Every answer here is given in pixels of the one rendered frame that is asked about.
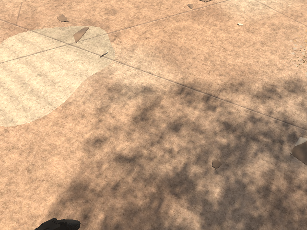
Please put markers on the left robot hand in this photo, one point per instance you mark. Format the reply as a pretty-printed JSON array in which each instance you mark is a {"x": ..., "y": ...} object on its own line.
[{"x": 63, "y": 224}]

